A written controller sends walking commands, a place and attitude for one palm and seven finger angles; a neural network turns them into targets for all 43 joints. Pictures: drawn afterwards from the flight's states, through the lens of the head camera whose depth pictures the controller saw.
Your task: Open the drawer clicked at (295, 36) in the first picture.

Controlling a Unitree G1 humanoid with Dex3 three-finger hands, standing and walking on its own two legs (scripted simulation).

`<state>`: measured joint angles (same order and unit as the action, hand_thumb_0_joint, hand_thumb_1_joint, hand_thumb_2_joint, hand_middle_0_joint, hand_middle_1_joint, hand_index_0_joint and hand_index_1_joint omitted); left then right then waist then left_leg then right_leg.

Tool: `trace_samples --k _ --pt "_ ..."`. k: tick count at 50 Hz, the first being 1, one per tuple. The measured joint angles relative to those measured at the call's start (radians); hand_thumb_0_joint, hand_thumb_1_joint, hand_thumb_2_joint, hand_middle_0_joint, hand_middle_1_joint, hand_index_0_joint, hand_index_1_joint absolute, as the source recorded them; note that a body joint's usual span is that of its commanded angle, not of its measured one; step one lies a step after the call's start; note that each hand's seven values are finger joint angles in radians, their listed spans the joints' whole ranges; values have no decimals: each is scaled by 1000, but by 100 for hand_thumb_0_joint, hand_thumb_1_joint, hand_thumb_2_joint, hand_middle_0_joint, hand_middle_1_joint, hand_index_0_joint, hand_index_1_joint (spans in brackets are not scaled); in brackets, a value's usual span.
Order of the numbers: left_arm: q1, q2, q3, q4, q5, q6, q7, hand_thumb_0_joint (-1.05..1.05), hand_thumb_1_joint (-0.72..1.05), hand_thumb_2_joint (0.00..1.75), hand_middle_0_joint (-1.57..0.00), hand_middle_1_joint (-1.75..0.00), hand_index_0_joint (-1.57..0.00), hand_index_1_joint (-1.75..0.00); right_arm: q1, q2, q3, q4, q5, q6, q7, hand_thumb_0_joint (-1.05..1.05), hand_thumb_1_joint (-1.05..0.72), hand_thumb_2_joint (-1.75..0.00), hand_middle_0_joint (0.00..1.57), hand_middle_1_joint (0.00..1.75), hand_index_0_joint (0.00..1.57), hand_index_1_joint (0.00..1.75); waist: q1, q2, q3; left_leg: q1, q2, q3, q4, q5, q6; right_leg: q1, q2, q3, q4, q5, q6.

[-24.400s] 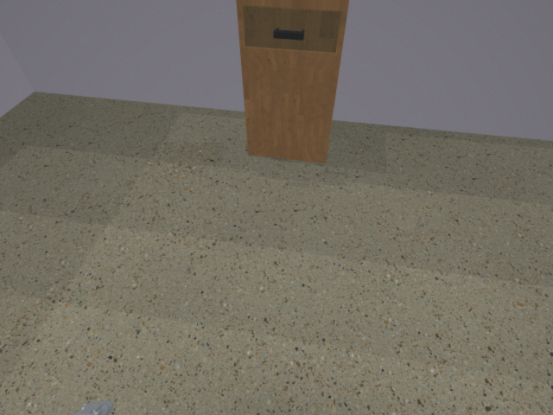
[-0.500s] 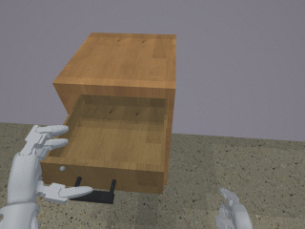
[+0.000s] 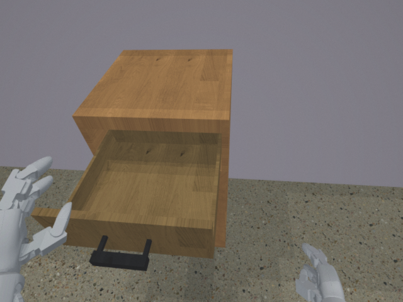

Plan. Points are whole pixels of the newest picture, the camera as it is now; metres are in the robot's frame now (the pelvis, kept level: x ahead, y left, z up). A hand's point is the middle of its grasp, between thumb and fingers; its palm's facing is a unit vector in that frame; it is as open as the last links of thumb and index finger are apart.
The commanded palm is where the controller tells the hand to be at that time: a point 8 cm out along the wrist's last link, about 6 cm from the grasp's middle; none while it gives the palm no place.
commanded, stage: draw the hand back to the body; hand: left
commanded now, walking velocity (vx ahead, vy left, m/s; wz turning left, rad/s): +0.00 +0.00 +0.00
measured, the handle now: (123, 250) +0.24 +0.22 -0.07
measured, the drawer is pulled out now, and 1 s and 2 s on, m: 0.29 0.29 0.29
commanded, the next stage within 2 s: step back with the hand held close in 0.22 s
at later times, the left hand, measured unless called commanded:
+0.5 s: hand (56, 228) +0.18 +0.24 +0.15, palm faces +0.32 -0.81 -0.49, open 7.4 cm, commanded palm +0.11 +0.28 +0.17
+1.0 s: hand (12, 270) +0.12 +0.26 +0.15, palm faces +0.31 -0.81 -0.50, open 7.4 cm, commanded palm +0.05 +0.31 +0.17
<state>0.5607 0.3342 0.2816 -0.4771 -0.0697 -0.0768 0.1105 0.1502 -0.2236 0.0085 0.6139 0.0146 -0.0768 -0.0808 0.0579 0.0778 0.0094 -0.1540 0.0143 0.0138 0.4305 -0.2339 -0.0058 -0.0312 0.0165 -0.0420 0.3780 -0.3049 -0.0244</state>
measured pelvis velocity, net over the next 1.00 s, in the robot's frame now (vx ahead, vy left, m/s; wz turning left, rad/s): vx -0.08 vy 0.03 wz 0.01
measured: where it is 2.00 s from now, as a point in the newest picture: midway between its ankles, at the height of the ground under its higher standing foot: outside the picture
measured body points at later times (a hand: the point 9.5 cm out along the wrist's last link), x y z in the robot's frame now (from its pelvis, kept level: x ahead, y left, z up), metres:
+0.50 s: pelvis -0.02 +0.00 +0.00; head +0.01 -0.02 +0.45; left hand +0.16 +0.28 +0.18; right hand +0.18 -0.23 -0.09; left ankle +0.00 +0.12 -0.74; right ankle -0.06 -0.10 -0.74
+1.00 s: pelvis -0.08 +0.03 -0.01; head -0.03 +0.04 +0.43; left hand +0.09 +0.31 +0.18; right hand +0.12 -0.19 -0.09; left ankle +0.00 +0.12 -0.74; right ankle -0.06 -0.10 -0.74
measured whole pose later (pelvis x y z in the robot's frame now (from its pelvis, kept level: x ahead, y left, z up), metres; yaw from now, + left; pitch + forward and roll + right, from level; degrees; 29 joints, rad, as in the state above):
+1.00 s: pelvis -0.08 +0.03 -0.01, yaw +1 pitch +2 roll -2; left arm 0.66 0.42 0.40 -0.68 -0.06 -0.19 0.13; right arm 0.14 -0.19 0.01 0.53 0.02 -0.05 -0.06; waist 0.00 0.02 0.07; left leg -0.45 0.01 0.00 0.59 -0.18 0.03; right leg -0.33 0.01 -0.06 0.56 -0.26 0.01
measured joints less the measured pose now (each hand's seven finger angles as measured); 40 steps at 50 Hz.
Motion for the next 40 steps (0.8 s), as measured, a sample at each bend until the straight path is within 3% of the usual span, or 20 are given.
trace_samples --k 6,13,18,24,30,40 --pt "-7 -12 -11 11 -2 3 -4 1 75 84 -22 -39 -22 -39 -2 4 5 -1 -2 0 0 2 -91 -90 20 30 20 30 2 1 5 6 4 -2 -8 8 -4 5 5 -2 -6 6 -5" --pt "-4 -6 -13 12 -5 -1 -7 1 85 89 -22 -32 -21 -32 3 4 4 6 -3 1 -2 2 -91 -90 20 30 20 30 -1 1 10 9 9 -3 -13 13 -8 8 10 -2 -13 13 -8" --pt "-5 -3 -3 15 -3 -3 -10 1 88 90 -21 -31 -21 -31 9 -1 1 2 -1 11 -1 2 -91 -90 20 30 20 30 -6 3 10 -2 13 -5 -6 14 -8 3 14 -4 -18 18 -9" --pt "13 25 54 -28 12 -63 -17 1 89 90 -21 -30 -21 -30 -6 -11 -5 -39 1 57 11 2 -91 -90 20 30 20 30 -39 -6 25 -98 18 -16 40 13 -2 -79 19 -15 5 28 -3" --pt "84 52 53 -91 15 -71 -17 1 89 90 -21 -30 -21 -30 -17 -14 -26 -64 8 91 8 2 -91 -90 20 30 20 30 -58 -31 45 -149 3 3 46 27 15 -149 1 2 44 29 15" --pt "114 115 101 -177 6 -74 7 1 89 90 -22 -30 -21 -30 -18 16 -23 -87 7 79 6 2 -91 -90 20 30 20 30 -63 -81 58 -221 -17 14 85 45 39 -237 -23 8 120 30 36"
